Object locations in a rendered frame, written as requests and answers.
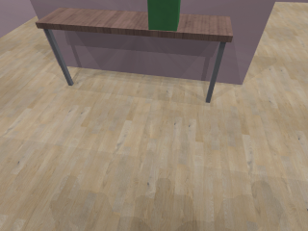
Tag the carton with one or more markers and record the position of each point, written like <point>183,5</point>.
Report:
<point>163,15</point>

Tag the table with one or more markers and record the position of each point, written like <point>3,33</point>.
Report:
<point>131,23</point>

